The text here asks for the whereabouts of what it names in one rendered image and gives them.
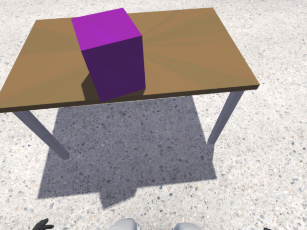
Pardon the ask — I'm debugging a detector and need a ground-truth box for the carton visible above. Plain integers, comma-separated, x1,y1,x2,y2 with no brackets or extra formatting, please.
71,8,146,102

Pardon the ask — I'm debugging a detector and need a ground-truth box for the left robot hand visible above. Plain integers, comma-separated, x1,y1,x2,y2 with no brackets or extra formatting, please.
32,219,54,230

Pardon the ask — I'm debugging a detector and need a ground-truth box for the table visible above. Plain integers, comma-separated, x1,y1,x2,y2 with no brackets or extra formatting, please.
0,7,260,160

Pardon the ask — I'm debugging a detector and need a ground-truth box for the left robot thigh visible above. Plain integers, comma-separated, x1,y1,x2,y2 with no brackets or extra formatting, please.
109,218,141,230

